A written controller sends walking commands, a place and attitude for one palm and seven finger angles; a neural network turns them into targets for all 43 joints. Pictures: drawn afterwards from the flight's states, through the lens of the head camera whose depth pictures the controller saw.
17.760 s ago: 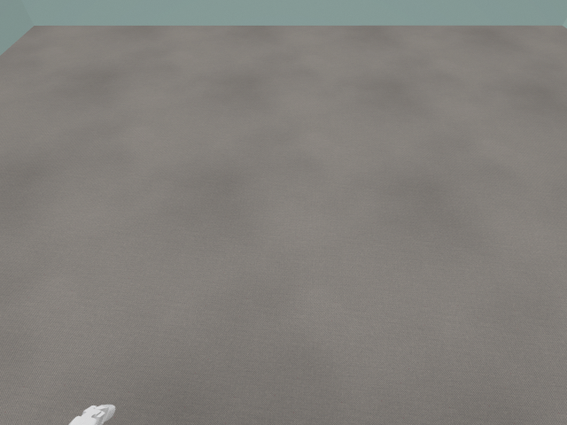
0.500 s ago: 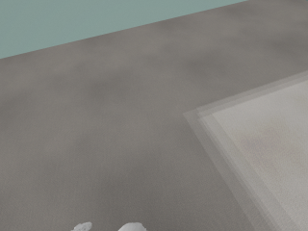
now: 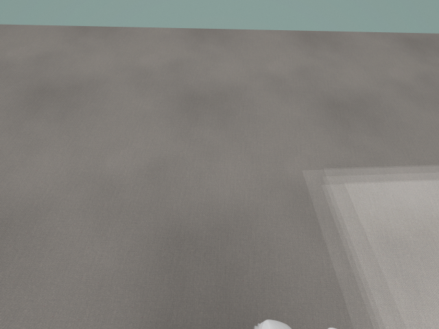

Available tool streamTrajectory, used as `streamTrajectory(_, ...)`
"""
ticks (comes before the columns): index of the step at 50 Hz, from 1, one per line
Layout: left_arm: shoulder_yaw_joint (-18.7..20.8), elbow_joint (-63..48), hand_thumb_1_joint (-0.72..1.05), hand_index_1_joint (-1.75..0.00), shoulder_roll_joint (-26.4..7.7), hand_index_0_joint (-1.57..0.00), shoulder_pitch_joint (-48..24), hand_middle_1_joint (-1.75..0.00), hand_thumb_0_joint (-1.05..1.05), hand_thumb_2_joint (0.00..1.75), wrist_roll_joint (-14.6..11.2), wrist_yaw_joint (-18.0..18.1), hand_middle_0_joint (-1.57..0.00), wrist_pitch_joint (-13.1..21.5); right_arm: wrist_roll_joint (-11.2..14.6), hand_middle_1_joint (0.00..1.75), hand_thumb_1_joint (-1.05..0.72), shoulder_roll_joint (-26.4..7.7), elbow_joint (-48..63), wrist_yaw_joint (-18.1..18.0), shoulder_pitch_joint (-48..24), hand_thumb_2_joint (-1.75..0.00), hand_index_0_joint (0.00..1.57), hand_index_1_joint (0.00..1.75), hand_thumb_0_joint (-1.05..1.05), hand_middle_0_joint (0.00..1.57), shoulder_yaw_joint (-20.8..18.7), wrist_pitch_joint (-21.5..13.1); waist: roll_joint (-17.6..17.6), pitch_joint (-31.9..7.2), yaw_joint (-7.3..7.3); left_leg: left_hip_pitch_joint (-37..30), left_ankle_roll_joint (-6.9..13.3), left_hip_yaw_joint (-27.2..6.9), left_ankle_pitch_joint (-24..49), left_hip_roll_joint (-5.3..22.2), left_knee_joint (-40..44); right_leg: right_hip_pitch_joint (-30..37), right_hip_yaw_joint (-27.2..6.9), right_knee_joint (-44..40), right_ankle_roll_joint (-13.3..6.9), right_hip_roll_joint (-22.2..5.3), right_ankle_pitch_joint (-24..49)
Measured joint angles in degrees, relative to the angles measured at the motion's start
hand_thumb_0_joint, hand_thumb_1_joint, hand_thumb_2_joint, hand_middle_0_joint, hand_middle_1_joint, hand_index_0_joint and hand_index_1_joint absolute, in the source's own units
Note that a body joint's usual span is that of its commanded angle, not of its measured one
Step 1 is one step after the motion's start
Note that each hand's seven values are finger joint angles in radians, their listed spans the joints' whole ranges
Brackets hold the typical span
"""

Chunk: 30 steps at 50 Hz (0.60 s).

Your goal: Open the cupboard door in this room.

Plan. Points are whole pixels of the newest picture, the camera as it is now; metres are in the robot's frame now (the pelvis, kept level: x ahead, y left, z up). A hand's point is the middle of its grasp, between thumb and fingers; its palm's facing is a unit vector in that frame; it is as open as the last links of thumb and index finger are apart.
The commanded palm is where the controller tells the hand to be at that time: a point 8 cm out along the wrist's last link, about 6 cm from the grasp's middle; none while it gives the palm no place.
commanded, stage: turn or walk to find it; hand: left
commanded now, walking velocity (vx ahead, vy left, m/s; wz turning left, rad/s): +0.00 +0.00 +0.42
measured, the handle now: out of the picture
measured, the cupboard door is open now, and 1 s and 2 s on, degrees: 0 0 0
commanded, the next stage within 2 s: none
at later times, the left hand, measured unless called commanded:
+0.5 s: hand out of the picture +0.00 +0.14 -0.15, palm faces +0.24 -0.93 -0.27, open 7.4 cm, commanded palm none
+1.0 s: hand out of the picture -0.10 +0.20 -0.17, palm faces +0.46 -0.86 -0.24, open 7.4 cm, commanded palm none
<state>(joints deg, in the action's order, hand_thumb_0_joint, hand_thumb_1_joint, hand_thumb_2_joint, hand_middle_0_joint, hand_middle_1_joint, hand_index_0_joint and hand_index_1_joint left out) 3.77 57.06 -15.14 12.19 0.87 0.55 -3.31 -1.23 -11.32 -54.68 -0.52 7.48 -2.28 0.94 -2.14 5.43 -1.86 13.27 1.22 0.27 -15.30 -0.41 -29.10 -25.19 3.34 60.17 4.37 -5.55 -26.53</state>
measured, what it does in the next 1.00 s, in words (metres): steps on the spot, turning left: right foot, then left foot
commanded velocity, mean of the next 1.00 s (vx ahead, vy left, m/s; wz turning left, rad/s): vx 0.00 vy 0.00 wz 0.42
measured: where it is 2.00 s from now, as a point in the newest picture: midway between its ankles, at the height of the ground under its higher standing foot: outside the picture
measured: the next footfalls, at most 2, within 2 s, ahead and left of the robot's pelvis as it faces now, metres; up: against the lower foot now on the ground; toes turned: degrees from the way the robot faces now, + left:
right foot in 0.24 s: +0.05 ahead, -0.14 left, +0.00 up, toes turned +2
left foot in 0.72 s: -0.06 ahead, +0.10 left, +0.00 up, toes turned +23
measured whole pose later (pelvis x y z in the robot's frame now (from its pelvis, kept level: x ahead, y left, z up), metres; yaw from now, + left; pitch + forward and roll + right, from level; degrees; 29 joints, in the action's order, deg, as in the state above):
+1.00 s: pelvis -0.07 -0.02 +0.00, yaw +25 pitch -1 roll +0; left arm 3.3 55.8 -13.9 10.7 0.9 0.4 -3.1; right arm -1.3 -10.6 -55.3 -0.3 8.9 -2.5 1.3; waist -1.1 3.9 -1.1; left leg 12.9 1.6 -1.3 -12.6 -1.3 -26.4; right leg -24.7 2.2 55.3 4.8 -4.8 -24.7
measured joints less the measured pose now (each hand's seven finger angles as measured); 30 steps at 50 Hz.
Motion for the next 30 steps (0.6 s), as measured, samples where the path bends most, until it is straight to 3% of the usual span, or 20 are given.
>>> streamTrajectory(7,-0.65,-2.33,0.91,-0.30,1.44,-0.19,-2.95,-0.30,0.01,0.90,-0.16,-0.04,-0.20,0.50,-0.20,0.30,-0.90,0.33,0.12,0.28,1.16,-0.90,0.20,0.30,0.00,0.20,-0.32,0.46,1.69,-0.81,1.34,0.13,-0.57,-2.71,2.10,-1.06,1.88,1.77,-1.44,-8.27,0.38,1.19,0.56)
streamTrajectory(10,-1.05,-3.37,0.91,-0.30,2.41,-0.19,-4.04,-0.30,0.01,0.90,-0.34,-0.07,-0.20,1.08,-0.34,0.30,-0.90,0.00,0.03,0.40,2.02,-0.90,0.21,0.30,0.00,0.20,-0.73,0.98,2.80,-1.04,2.24,1.49,-1.45,-4.26,2.03,-1.41,0.51,5.09,-1.21,-16.65,-0.06,2.22,1.91)
streamTrajectory(12,-1.32,-4.17,0.91,-0.30,2.92,-0.20,-4.10,-0.30,0.01,0.90,-0.36,-0.13,-0.20,1.96,-0.16,0.30,-0.90,-0.34,-0.09,0.47,2.91,-0.90,0.21,0.30,0.00,0.20,-1.09,1.36,3.32,-1.54,2.42,3.12,-2.33,-5.22,1.32,-1.87,-1.71,8.64,-0.56,-25.23,-0.69,2.69,7.59)
streamTrajectory(14,-1.70,-4.49,0.91,-0.30,4.26,-0.20,-4.08,-0.30,0.01,0.90,0.14,-0.02,-0.20,2.87,0.19,0.30,-0.90,-1.39,-0.42,0.55,3.50,-0.90,0.20,0.30,0.00,0.20,-1.81,1.86,5.54,-1.24,2.78,5.68,-2.19,-6.56,-3.78,-1.58,-7.74,9.25,1.39,-26.05,-4.14,3.49,10.09)
streamTrajectory(16,-1.95,-4.94,0.91,-0.30,5.18,-0.20,-3.34,-0.30,0.01,0.89,0.24,-0.03,-0.20,3.21,0.05,0.30,-0.90,-2.05,-1.00,0.66,4.16,-0.90,0.20,0.30,0.00,0.20,-2.41,2.76,5.74,-1.36,2.74,9.63,-2.06,-5.90,-10.01,-2.49,-19.40,9.65,2.66,-25.98,-5.84,2.67,9.28)
streamTrajectory(18,-2.05,-4.89,0.91,-0.30,5.91,-0.20,-2.35,-0.30,0.01,0.89,0.24,0.09,-0.20,3.09,-0.11,0.30,-0.90,-2.74,-1.58,0.98,4.51,-0.90,0.20,0.30,0.00,0.20,-2.91,3.32,5.76,-1.35,2.65,12.75,-2.27,-4.72,-9.63,-2.32,-29.78,10.67,3.51,-27.68,-6.22,2.07,9.69)
streamTrajectory(21,-2.11,-4.14,0.90,-0.30,6.51,-0.20,-1.13,-0.30,0.01,0.89,0.30,0.32,-0.21,2.86,-0.24,0.30,-0.90,-3.38,-2.05,1.25,5.28,-0.90,0.20,0.30,0.00,0.20,-3.21,3.45,5.56,-1.33,3.01,14.53,-3.31,-3.40,-6.69,-0.70,-36.95,11.89,5.02,-30.20,-6.18,1.35,11.05)
streamTrajectory(24,-2.10,-3.39,0.90,-0.30,6.68,-0.20,-0.08,-0.30,0.01,0.89,0.42,0.41,-0.21,3.03,-0.21,0.30,-0.90,-3.47,-2.70,1.28,5.98,-0.90,0.20,0.30,0.00,0.20,-3.16,3.58,4.74,-1.29,2.87,13.35,-4.27,-2.73,-6.60,0.79,-35.96,12.45,6.37,-31.52,-6.24,0.47,11.71)
streamTrajectory(30,-1.64,-2.17,0.91,-0.30,5.39,-0.20,1.42,-0.30,0.01,0.89,0.84,0.29,-0.21,3.22,0.21,0.30,-0.91,-2.85,-3.81,1.04,5.00,-0.90,0.20,0.30,0.00,0.20,-2.27,3.69,2.90,-0.61,1.32,7.83,-4.65,-0.39,-10.89,2.30,-23.22,12.01,8.95,-31.25,-5.57,-1.53,11.91)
